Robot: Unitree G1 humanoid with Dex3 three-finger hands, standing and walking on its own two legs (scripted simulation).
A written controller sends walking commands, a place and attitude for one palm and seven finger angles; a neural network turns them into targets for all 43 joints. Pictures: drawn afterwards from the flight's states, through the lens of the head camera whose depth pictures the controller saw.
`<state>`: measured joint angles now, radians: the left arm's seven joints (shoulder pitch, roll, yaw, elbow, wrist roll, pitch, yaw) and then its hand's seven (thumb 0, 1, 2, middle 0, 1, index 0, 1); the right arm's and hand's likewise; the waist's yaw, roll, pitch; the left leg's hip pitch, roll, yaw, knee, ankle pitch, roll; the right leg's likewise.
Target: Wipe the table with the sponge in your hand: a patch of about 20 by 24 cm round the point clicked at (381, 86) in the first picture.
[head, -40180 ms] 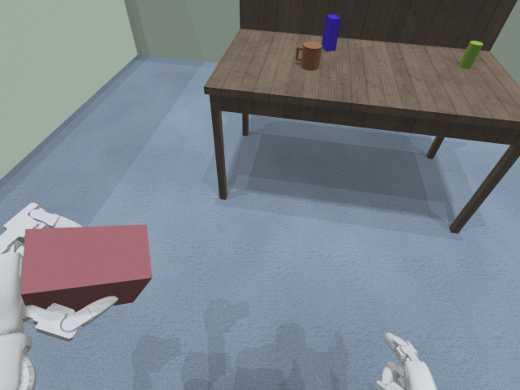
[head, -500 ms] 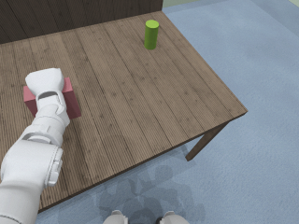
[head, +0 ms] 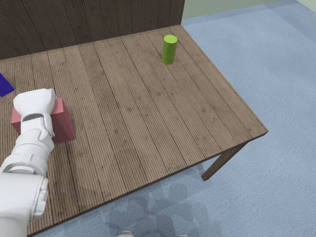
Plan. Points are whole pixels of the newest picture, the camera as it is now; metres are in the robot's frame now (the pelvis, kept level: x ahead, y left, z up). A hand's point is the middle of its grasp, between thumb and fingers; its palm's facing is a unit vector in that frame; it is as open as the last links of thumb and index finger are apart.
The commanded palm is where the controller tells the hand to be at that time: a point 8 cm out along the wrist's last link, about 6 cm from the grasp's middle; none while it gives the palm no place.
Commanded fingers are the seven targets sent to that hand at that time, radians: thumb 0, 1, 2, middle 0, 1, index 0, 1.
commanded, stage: slide back across to the first lane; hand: left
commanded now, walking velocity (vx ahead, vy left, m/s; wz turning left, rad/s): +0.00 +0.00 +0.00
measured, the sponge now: (48, 128) +0.42 +0.32 -0.05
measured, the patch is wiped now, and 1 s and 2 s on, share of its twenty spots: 1.00 1.00 1.00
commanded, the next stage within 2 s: wipe back along the first lane in 0.06 s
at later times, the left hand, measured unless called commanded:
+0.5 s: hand (40, 126) +0.40 +0.32 -0.01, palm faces -0.13 +0.01 -0.99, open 10.4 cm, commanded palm +0.37 +0.29 +0.03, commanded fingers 0.00 0.10 1.30 -1.20 -1.60 -1.20 -1.60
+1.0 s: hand (42, 144) +0.35 +0.30 -0.01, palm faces -0.07 -0.01 -1.00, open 10.4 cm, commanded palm +0.31 +0.27 +0.02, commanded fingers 0.00 0.10 1.30 -1.20 -1.60 -1.20 -1.60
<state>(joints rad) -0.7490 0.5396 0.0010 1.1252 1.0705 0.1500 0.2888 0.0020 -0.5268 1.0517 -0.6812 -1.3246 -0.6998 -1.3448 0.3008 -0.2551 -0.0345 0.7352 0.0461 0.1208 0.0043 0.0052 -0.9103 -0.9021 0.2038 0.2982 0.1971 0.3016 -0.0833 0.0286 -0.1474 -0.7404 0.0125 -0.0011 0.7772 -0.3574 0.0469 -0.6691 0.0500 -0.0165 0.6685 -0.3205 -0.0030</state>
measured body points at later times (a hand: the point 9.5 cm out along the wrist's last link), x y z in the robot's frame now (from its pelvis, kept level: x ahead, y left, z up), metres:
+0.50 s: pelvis +0.00 +0.00 +0.00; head +0.08 +0.01 +0.44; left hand +0.40 +0.31 +0.05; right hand +0.07 -0.27 -0.13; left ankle +0.00 +0.08 -0.71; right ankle -0.01 -0.13 -0.71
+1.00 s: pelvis +0.00 +0.00 +0.00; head +0.04 +0.01 +0.45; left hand +0.35 +0.29 +0.05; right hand +0.12 -0.25 -0.12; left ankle +0.00 +0.08 -0.71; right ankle -0.01 -0.13 -0.71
